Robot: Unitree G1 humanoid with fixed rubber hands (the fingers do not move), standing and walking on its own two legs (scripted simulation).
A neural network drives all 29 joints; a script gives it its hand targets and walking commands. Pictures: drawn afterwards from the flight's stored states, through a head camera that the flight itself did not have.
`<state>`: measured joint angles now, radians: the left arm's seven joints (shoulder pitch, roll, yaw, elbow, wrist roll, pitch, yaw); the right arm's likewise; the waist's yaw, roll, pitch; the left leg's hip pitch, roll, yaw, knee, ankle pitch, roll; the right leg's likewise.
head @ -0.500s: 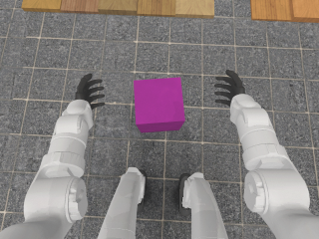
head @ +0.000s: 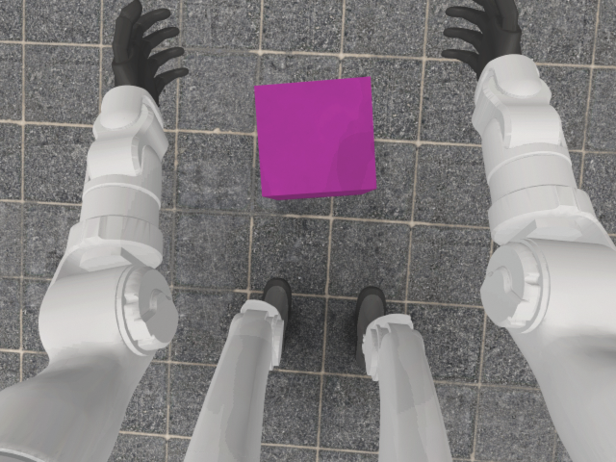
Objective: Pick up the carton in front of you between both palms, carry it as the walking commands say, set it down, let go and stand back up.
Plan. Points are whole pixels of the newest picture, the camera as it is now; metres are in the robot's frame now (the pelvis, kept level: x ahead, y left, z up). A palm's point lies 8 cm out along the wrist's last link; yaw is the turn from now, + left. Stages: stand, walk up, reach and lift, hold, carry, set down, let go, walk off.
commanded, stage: reach and lift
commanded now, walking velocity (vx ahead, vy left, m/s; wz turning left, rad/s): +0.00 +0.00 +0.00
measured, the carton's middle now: (316, 148) +0.51 +0.05 -0.52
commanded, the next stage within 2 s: none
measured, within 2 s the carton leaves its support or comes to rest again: leaves its support in 1.64 s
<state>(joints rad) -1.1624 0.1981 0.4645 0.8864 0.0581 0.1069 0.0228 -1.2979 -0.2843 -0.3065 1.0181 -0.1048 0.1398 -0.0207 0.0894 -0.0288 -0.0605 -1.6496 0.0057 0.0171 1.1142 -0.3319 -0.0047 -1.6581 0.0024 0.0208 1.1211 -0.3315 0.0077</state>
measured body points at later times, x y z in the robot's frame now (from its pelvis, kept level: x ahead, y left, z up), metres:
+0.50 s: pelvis -0.05 -0.01 -0.22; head +0.32 +0.00 +0.03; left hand +0.49 +0.23 -0.38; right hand +0.54 -0.14 -0.38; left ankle +0.06 +0.12 -0.61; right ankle +0.06 -0.12 -0.61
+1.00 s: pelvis -0.05 +0.00 -0.28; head +0.33 +0.01 -0.05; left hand +0.51 +0.22 -0.45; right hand +0.55 -0.13 -0.45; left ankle +0.06 +0.12 -0.61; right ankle +0.06 -0.12 -0.61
